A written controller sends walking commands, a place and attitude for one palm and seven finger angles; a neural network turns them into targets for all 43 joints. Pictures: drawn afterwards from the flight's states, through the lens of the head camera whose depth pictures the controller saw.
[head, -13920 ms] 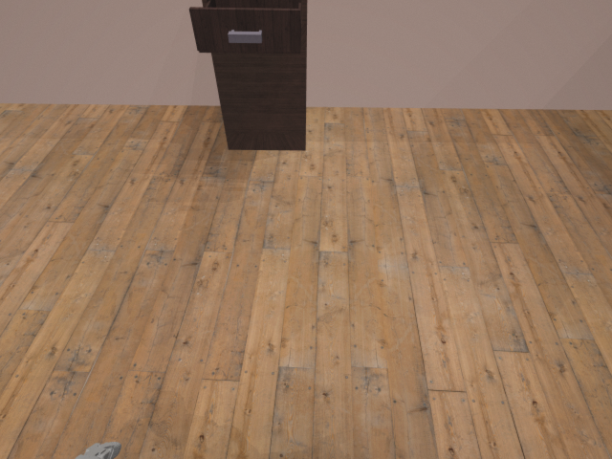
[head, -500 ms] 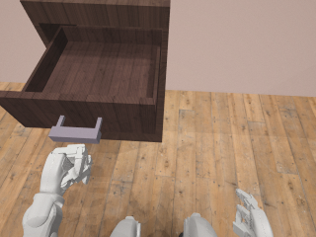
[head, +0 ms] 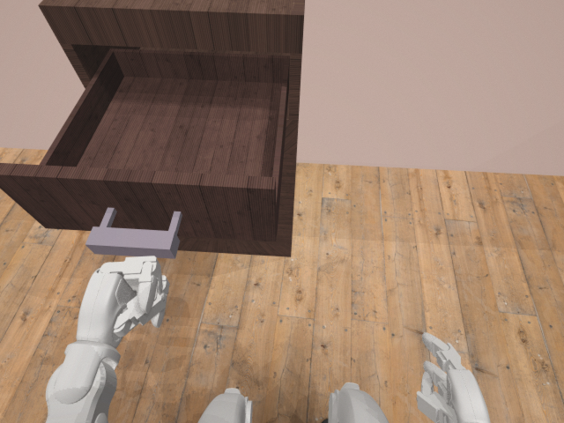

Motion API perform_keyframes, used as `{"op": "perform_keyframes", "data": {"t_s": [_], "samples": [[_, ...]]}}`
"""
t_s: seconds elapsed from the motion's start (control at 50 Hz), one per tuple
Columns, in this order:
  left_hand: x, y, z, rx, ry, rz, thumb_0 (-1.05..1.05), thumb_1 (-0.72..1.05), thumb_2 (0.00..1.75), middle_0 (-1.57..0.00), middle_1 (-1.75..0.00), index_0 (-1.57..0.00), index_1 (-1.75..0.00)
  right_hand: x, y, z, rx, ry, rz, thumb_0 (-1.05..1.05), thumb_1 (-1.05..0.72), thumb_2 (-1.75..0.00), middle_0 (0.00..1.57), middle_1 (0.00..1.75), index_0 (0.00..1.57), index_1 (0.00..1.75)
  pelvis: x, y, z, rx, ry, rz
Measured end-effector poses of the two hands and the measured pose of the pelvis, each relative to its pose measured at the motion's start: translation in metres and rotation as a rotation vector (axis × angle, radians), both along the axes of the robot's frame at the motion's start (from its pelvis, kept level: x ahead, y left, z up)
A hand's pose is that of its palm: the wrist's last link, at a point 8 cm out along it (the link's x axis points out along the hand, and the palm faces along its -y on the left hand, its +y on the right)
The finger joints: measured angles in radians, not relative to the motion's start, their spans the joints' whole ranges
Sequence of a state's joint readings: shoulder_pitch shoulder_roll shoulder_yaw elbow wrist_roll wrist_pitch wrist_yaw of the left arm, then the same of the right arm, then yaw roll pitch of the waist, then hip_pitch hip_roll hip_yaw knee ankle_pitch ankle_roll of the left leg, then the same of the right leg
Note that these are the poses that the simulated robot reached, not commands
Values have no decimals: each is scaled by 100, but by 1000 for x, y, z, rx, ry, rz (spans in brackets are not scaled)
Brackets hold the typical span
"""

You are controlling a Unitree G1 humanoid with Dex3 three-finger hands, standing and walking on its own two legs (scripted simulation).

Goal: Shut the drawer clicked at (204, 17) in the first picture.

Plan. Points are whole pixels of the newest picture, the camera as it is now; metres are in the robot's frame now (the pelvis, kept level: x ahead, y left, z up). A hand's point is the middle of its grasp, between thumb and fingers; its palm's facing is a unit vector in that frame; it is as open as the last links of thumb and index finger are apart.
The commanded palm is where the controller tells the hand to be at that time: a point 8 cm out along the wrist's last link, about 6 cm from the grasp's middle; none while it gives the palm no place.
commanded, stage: push the drawer shut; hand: left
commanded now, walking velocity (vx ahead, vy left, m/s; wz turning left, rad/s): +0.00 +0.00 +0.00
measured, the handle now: (139, 229) +0.37 +0.22 +0.05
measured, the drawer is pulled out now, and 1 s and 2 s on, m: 0.30 0.19 0.07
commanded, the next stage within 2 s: none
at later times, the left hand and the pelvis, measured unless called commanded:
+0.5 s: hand (161, 266) +0.31 +0.18 +0.05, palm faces -0.06 -1.00 -0.06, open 3.0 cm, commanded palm +0.31 +0.23 +0.05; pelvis -0.01 +0.00 +0.00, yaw +0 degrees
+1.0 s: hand (176, 218) +0.39 +0.17 +0.05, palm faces -0.06 -1.00 -0.06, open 3.0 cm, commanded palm +0.38 +0.23 +0.05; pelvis -0.02 +0.01 +0.00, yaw -1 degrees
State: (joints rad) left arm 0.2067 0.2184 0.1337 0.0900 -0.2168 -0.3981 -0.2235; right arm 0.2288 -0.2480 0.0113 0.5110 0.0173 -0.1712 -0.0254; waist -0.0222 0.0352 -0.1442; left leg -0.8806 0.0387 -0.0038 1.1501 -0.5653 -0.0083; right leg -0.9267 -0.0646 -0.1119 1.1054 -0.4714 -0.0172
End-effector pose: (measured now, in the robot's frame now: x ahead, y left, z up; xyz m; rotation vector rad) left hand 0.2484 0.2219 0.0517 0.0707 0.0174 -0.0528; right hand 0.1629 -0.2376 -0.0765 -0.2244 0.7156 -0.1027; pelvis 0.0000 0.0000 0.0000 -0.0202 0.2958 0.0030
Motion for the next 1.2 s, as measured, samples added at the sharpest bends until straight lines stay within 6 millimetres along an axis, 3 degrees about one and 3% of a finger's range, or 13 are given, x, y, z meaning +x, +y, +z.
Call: {"op": "perform_keyframes", "data": {"t_s": [0.56,1.2], "samples": [[54,10,-3,-8,-13,-10,-1,78,90,-140,-160,-140,-160,-40,-8,-10,-25,114,-48,1,-90,-90,20,30,20,30,-14,2,3,2,-4,-4],[150,3,-3,-17,-8,-1,0,81,90,-140,-160,-140,-160,-104,-13,-25,-33,356,-136,0,-91,-90,20,30,20,30,-13,9,2,3,49,-27]]}}
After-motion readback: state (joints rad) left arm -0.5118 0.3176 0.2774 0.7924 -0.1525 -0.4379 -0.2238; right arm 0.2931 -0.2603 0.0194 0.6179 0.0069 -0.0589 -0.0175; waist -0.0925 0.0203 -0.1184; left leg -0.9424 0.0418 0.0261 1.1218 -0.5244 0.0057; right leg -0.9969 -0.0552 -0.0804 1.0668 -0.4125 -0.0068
